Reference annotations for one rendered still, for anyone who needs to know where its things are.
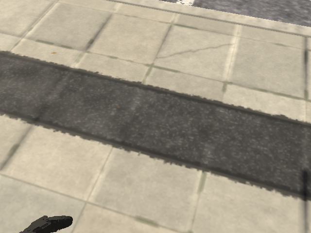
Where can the robot left hand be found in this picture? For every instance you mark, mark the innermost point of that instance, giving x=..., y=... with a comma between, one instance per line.
x=47, y=224

